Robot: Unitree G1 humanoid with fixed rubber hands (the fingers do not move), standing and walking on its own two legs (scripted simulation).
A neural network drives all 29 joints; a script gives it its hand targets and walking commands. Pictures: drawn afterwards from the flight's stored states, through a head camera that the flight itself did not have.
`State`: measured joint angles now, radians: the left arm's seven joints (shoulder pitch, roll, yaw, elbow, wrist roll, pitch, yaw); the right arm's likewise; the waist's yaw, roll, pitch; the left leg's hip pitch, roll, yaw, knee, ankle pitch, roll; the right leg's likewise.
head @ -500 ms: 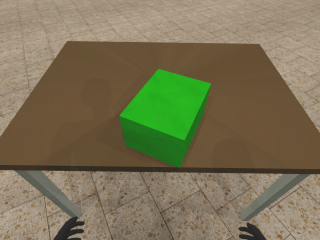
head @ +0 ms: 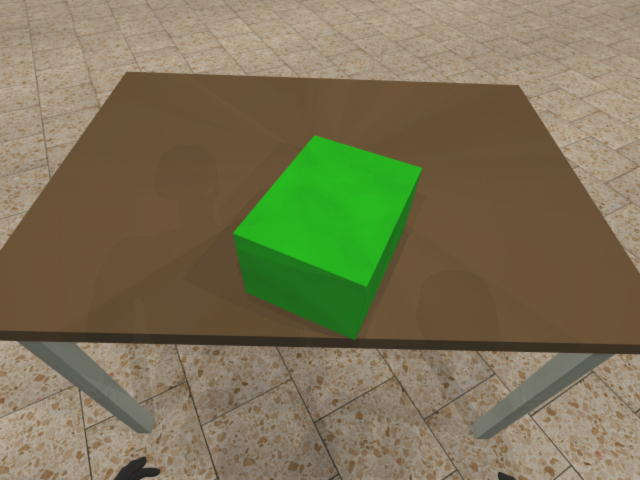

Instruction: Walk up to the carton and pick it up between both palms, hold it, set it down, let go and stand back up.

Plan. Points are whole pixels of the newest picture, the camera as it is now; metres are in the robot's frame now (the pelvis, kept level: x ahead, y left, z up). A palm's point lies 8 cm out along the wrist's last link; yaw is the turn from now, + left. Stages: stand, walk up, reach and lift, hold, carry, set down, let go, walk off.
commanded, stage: walk up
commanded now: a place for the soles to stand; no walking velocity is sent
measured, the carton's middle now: (333, 230) +0.46 -0.01 +0.02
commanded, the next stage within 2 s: reach and lift in 0.70 s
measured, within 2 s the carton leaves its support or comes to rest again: neither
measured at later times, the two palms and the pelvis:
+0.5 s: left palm out of the picture +0.11 +0.25 -0.10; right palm out of the picture +0.10 -0.28 -0.10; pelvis +0.01 -0.01 +0.00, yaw +0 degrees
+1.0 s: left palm (149, 437) +0.18 +0.22 -0.07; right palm (526, 470) +0.15 -0.26 -0.07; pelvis +0.00 -0.02 +0.00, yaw +0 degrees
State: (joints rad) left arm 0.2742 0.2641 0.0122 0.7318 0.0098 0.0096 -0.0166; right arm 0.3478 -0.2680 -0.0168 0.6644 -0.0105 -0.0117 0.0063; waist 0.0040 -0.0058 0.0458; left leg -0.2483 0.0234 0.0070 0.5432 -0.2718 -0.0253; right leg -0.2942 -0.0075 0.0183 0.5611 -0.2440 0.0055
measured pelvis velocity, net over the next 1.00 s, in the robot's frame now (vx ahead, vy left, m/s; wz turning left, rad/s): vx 0.00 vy -0.02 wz -0.01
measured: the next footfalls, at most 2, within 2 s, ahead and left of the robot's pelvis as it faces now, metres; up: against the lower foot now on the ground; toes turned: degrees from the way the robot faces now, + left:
none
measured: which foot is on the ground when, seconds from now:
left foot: down 0.00-1.00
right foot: down 0.00-1.00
